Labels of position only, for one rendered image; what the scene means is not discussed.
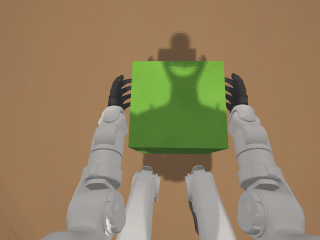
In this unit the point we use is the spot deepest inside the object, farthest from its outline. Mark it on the robot left upper arm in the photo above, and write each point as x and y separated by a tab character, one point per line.
93	215

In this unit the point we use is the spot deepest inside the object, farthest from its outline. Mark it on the robot right upper arm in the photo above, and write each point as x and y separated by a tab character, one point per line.
271	215

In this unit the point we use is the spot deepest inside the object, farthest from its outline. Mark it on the right robot forearm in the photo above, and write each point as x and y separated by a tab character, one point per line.
257	167

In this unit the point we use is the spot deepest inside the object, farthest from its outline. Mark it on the right robot hand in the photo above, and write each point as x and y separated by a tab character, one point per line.
238	92

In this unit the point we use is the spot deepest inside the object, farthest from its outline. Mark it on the left robot hand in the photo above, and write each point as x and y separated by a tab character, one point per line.
115	97

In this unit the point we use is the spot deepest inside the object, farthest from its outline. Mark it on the left robot forearm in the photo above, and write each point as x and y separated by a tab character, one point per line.
103	170

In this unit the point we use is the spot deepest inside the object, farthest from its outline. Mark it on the robot right thigh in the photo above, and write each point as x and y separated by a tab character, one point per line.
212	219

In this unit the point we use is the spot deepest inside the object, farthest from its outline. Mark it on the carton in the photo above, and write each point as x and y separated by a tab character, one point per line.
178	107

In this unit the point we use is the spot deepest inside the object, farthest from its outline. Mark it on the right robot foot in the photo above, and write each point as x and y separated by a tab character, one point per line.
194	217

